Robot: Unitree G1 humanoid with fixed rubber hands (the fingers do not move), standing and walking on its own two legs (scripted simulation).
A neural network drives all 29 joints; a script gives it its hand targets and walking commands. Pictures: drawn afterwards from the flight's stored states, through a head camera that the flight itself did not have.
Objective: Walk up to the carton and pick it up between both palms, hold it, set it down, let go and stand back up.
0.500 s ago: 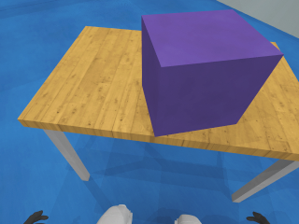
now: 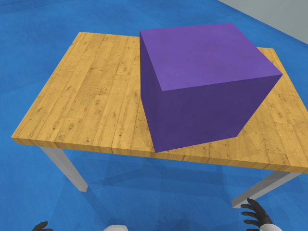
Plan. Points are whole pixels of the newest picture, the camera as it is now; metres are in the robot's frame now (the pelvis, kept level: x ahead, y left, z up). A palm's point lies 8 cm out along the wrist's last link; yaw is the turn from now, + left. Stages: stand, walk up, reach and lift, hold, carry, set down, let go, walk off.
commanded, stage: walk up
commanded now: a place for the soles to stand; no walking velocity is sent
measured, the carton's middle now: (192, 88) +0.50 -0.10 +0.06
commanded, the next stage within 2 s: none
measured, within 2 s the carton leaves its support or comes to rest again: neither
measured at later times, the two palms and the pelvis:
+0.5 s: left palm out of the picture +0.08 +0.26 -0.12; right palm out of the picture +0.02 -0.37 -0.11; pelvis +0.01 -0.05 -0.01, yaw -4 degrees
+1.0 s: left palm (91, 205) +0.18 +0.18 -0.10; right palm (299, 229) +0.16 -0.39 -0.11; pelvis +0.08 -0.11 +0.00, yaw +1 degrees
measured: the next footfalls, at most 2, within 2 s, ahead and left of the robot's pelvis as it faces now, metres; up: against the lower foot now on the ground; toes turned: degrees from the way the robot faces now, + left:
right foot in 0.52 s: +0.11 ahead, -0.20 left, +0.00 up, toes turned -2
left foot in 0.76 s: +0.12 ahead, +0.01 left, +0.00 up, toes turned -2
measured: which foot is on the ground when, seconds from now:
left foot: down 0.00-0.52, up 0.54-0.74, down 0.76-1.00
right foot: down 0.00-0.28, up 0.30-0.50, down 0.52-1.00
